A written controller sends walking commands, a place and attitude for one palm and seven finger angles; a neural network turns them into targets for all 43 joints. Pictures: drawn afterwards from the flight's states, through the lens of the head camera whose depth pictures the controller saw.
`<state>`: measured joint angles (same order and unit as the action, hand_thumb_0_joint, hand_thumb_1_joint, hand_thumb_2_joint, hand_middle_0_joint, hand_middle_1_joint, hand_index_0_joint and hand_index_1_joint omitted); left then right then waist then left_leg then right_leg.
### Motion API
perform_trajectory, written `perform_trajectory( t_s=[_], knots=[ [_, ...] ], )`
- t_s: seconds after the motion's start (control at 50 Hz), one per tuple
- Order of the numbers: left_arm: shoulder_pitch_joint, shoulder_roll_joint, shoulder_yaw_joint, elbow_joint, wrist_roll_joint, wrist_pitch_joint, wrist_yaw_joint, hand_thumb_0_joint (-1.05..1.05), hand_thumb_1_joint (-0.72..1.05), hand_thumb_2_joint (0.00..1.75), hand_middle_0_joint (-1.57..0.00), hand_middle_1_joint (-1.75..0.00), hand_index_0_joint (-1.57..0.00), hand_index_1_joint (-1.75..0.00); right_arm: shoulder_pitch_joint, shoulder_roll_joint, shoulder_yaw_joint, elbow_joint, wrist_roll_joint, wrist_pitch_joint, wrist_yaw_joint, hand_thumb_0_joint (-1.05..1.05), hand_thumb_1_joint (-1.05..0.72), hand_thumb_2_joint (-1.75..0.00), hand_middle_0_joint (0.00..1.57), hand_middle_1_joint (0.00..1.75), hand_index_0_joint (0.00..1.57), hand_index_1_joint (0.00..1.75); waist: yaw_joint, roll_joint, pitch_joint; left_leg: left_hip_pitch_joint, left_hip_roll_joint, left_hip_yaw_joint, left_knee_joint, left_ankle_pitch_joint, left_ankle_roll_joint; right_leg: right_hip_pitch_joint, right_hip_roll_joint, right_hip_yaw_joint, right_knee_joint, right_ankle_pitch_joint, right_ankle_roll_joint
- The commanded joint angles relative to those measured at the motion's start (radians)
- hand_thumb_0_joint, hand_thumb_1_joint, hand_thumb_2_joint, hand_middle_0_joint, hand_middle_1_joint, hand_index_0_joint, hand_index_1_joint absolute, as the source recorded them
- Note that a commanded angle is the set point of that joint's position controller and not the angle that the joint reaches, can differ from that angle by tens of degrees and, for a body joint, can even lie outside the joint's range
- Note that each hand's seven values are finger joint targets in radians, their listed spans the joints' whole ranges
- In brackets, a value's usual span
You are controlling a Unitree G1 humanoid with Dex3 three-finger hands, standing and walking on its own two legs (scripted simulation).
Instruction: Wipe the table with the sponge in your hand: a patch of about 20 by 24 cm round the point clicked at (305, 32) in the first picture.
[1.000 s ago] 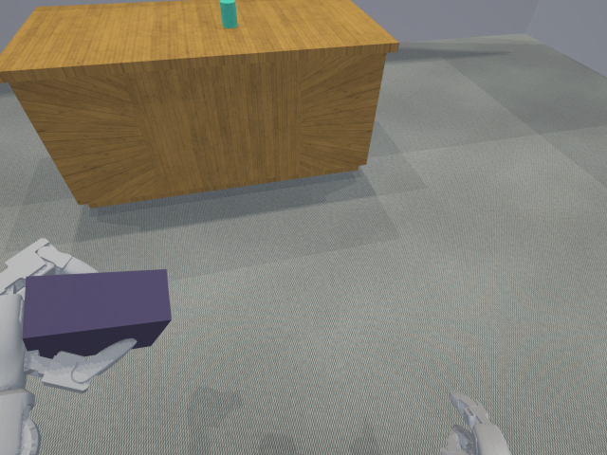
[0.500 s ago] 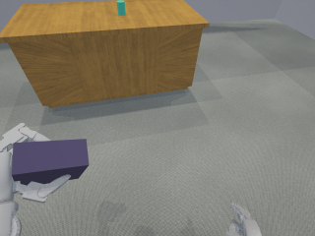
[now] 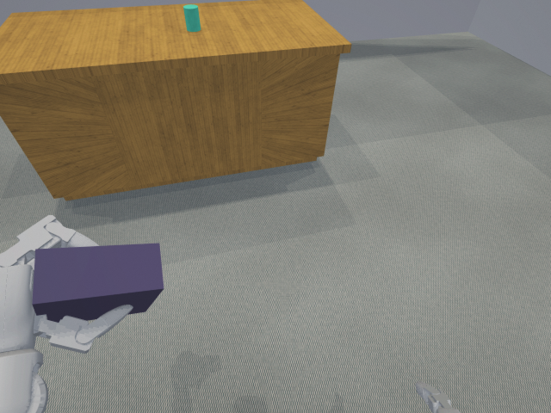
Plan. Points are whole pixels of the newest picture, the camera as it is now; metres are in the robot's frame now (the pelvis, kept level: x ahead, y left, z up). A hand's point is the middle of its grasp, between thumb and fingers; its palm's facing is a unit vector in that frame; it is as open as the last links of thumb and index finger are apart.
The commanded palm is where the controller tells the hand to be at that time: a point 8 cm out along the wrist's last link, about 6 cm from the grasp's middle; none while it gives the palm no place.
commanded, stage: walk to a spot facing it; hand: left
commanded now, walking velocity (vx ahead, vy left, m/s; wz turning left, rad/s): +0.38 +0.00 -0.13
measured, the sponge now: (117, 283) +0.23 +0.20 +0.14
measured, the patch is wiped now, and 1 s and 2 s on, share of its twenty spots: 0.00 0.00 0.00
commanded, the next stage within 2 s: none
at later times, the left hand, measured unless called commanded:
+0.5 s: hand (187, 176) +0.39 +0.15 +0.16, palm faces +0.30 -0.80 -0.52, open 9.5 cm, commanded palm +0.32 +0.21 +0.18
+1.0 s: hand (205, 118) +0.52 +0.15 +0.18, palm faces +0.41 -0.82 -0.40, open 9.5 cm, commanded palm +0.47 +0.19 +0.18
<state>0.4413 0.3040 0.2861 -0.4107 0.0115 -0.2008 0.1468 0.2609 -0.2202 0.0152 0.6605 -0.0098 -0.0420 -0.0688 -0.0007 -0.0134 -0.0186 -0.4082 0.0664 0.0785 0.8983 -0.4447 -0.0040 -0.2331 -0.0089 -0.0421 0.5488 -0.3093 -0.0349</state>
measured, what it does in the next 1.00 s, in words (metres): walks ahead: left foot, then right foot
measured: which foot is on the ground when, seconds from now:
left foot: up 0.00-0.08, down 0.10-0.46, up 0.48-1.00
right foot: down 0.00-0.10, up 0.12-0.42, down 0.44-1.00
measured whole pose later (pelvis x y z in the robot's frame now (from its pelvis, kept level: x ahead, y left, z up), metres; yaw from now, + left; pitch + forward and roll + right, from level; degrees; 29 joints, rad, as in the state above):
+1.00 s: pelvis +0.30 -0.08 +0.00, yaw -2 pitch +0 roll +2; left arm 0.48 0.36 0.36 -0.55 -0.02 -0.21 0.17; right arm 0.24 -0.21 -0.02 0.57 0.00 -0.02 -0.06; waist 0.03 -0.05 0.04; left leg -0.39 0.06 0.23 0.59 -0.23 0.01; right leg -0.09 -0.07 -0.25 0.53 -0.44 -0.05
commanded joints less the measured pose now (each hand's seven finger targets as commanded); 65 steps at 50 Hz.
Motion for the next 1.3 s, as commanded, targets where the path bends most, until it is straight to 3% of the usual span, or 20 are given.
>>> perform_trajectory(
  t_s=[0.0,0.04,0.08,0.1,0.18,0.26,0.38,0.4,0.42,0.44,0.46,0.5,0.6,0.86,0.96,0.98,1.02,1.04,1.16,1.28],
  knots=[
    [-0.095,0.247,0.186,-0.322,-0.019,-0.087,0.039,0.0,0.1,1.3,-1.2,-1.6,-1.2,-1.6,-0.149,-0.056,-0.023,-0.204,-0.003,-0.057,-0.006,0.0,-0.9,-0.9,0.2,0.3,0.2,0.3,0.005,-0.085,-0.083,0.084,-0.006,0.059,-0.31,0.117,-0.001,0.066,-0.194,0.187,-0.171,0.099,-0.134],
    [-0.077,0.228,0.178,-0.35,-0.03,-0.087,0.044,0.0,0.1,1.3,-1.2,-1.6,-1.2,-1.6,-0.119,-0.072,-0.04,-0.213,-0.003,-0.068,-0.018,0.0,-0.9,-0.9,0.2,0.3,0.2,0.3,-0.007,0.012,-0.124,0.271,-0.017,0.092,-0.461,0.227,0.001,0.031,-0.126,0.132,-0.03,0.119,-0.079],
    [-0.019,0.189,0.154,-0.389,-0.038,-0.094,0.045,0.0,0.1,1.3,-1.2,-1.6,-1.2,-1.6,-0.108,-0.116,-0.066,-0.226,0.006,-0.071,-0.021,0.0,-0.9,-0.9,0.2,0.3,0.2,0.3,-0.018,0.365,-0.173,0.601,0.283,-0.303,-0.535,0.275,0.119,-0.327,-0.001,-0.011,0.371,-0.145,0.023],
    [-0.048,0.212,0.158,-0.424,-0.03,-0.103,0.051,0.0,0.1,1.3,-1.2,-1.6,-1.2,-1.6,-0.103,-0.098,-0.055,-0.232,0.008,-0.076,-0.011,0.0,-0.9,-0.9,0.2,0.3,0.2,0.3,-0.021,0.346,-0.144,0.588,0.394,-0.484,-0.599,0.391,0.212,-0.43,0.02,0.0,0.552,-0.295,0.028],
    [-0.093,0.189,0.131,-0.344,-0.018,-0.073,0.028,0.0,0.1,1.3,-1.2,-1.6,-1.2,-1.6,-0.11,-0.094,-0.061,-0.184,0.01,-0.088,0.003,0.0,-0.9,-0.9,0.2,0.3,0.2,0.3,-0.023,0.206,0.001,0.413,0.356,-0.29,-0.616,0.287,0.207,-0.517,-0.094,0.017,0.602,-0.15,0.049],
    [-0.018,0.182,0.143,-0.309,-0.018,-0.051,0.022,0.0,0.1,1.3,-1.2,-1.6,-1.2,-1.6,-0.093,-0.093,-0.06,-0.189,0.01,-0.089,0.002,0.0,-0.9,-0.9,0.2,0.3,0.2,0.3,-0.011,0.23,0.009,0.32,0.27,-0.047,-0.625,0.349,0.141,-0.374,-0.084,-0.09,0.388,-0.036,0.06],
    [-0.03,0.232,0.202,-0.27,-0.027,-0.048,0.016,0.0,0.1,1.3,-1.2,-1.6,-1.2,-1.6,-0.126,-0.076,-0.054,-0.196,0.007,-0.082,-0.007,0.0,-0.9,-0.9,0.2,0.3,0.2,0.3,0.006,0.19,-0.068,0.221,0.219,0.075,-0.363,0.431,0.105,0.039,0.007,-0.223,0.009,0.076,0.05],
    [-0.024,0.242,0.206,-0.267,-0.026,-0.04,0.016,0.0,0.1,1.3,-1.2,-1.6,-1.2,-1.6,-0.128,-0.068,-0.056,-0.193,0.013,-0.078,-0.007,0.0,-0.9,-0.9,0.2,0.3,0.2,0.3,0.02,0.107,-0.109,0.163,0.18,0.099,-0.194,0.392,0.088,0.161,-0.011,-0.18,-0.027,0.089,0.038],
    [-0.035,0.265,0.216,-0.273,-0.019,-0.032,0.018,0.0,0.1,1.3,-1.2,-1.6,-1.2,-1.6,-0.117,-0.047,-0.059,-0.192,0.02,-0.071,-0.002,0.0,-0.9,-0.9,0.2,0.3,0.2,0.3,0.022,-0.106,-0.16,0.019,0.106,0.132,0.086,0.244,0.059,0.282,-0.168,0.046,-0.094,0.053,-0.027],
    [-0.033,0.314,0.263,-0.285,-0.019,-0.033,0.024,0.0,0.1,1.3,-1.2,-1.6,-1.2,-1.6,-0.159,-0.036,-0.054,-0.218,0.015,-0.068,0.0,0.0,-0.9,-0.9,0.2,0.3,0.2,0.3,0.031,-0.318,-0.168,-0.241,-0.029,0.075,0.365,-0.125,0.022,0.357,-0.388,0.502,-0.205,0.163,-0.136],
    [-0.049,0.314,0.277,-0.311,-0.033,-0.044,0.027,0.0,0.1,1.3,-1.2,-1.6,-1.2,-1.6,-0.175,-0.053,-0.05,-0.212,0.009,-0.068,0.005,0.0,-0.9,-0.9,0.2,0.3,0.2,0.3,0.023,-0.231,-0.154,-0.288,-0.002,-0.068,0.482,-0.118,0.012,0.324,-0.456,0.553,-0.256,0.145,-0.157],
    [0.006,0.311,0.28,-0.277,-0.039,-0.058,0.01,0.0,0.1,1.3,-1.2,-1.6,-1.2,-1.6,-0.161,-0.063,-0.058,-0.179,0.013,-0.06,0.021,0.0,-0.9,-0.9,0.2,0.3,0.2,0.3,0.008,-0.116,-0.099,-0.295,0.053,-0.111,0.546,0.012,-0.004,0.204,-0.436,0.499,-0.286,-0.101,-0.142],
    [0.034,0.28,0.268,-0.341,-0.035,-0.089,0.011,0.0,0.1,1.3,-1.2,-1.6,-1.2,-1.6,-0.172,-0.064,-0.058,-0.16,0.007,-0.017,0.024,0.0,-0.9,-0.9,0.2,0.3,0.2,0.3,-0.018,-0.046,-0.099,-0.317,0.073,-0.07,0.493,0.185,-0.04,0.143,-0.333,0.118,-0.263,0.183,-0.096],
    [0.016,0.241,0.215,-0.29,-0.038,-0.06,0.048,0.0,0.1,1.3,-1.2,-1.6,-1.2,-1.6,-0.12,-0.07,-0.07,-0.239,0.013,-0.025,0.014,0.0,-0.9,-0.9,0.2,0.3,0.2,0.3,0.035,-0.123,-0.03,-0.198,0.029,0.119,-0.184,0.194,0.0,0.273,-0.311,0.01,-0.222,0.505,-0.105],
    [-0.136,0.247,0.175,-0.371,-0.036,-0.063,0.062,0.0,0.1,1.3,-1.2,-1.6,-1.2,-1.6,-0.085,-0.07,-0.067,-0.237,0.005,-0.037,-0.008,0.0,-0.9,-0.9,0.2,0.3,0.2,0.3,-0.013,-0.047,-0.124,0.2,-0.064,0.207,-0.414,0.275,0.027,0.177,-0.254,-0.092,0.105,0.647,-0.057],
    [-0.136,0.24,0.163,-0.369,-0.037,-0.068,0.058,0.0,0.1,1.3,-1.2,-1.6,-1.2,-1.6,-0.087,-0.08,-0.07,-0.243,0.005,-0.042,-0.014,0.0,-0.9,-0.9,0.2,0.3,0.2,0.3,-0.032,0.05,-0.166,0.407,-0.006,0.109,-0.438,0.338,0.062,0.036,-0.219,-0.118,0.288,0.56,-0.01],
    [-0.161,0.26,0.179,-0.408,-0.041,-0.093,0.058,0.0,0.1,1.3,-1.2,-1.6,-1.2,-1.6,-0.099,-0.077,-0.053,-0.253,0.004,-0.053,0.002,0.0,-0.9,-0.9,0.2,0.3,0.2,0.3,-0.007,0.323,-0.193,0.65,0.399,-0.541,-0.516,0.681,0.289,-0.387,-0.02,-0.036,0.716,-0.3,0.04],
    [-0.175,0.303,0.193,-0.34,-0.029,-0.086,0.049,0.0,0.1,1.3,-1.2,-1.6,-1.2,-1.6,-0.104,-0.09,-0.05,-0.24,0.005,-0.052,0.017,0.0,-0.9,-0.9,0.2,0.3,0.2,0.3,-0.019,0.187,-0.109,0.521,0.419,-0.58,-0.573,0.544,0.301,-0.436,-0.032,0.052,0.801,-0.298,0.027],
    [0.042,0.232,0.234,-0.444,-0.05,-0.084,0.023,0.0,0.1,1.3,-1.2,-1.6,-1.2,-1.6,-0.13,-0.077,-0.069,-0.209,0.018,-0.072,0.034,0.0,-0.9,-0.9,0.2,0.3,0.2,0.3,0.016,0.232,-0.071,0.236,0.265,-0.138,-0.628,0.269,0.179,-0.373,-0.122,-0.023,0.609,-0.049,0.068],
    [-0.027,0.166,0.169,-0.309,-0.042,-0.079,0.01,0.0,0.1,1.3,-1.2,-1.6,-1.2,-1.6,-0.105,-0.078,-0.073,-0.195,0.019,-0.105,0.015,0.0,-0.9,-0.9,0.2,0.3,0.2,0.3,-0.007,0.235,-0.028,0.21,0.244,-0.003,-0.646,0.297,0.14,-0.226,-0.085,-0.145,0.269,0.004,0.094]
  ],
)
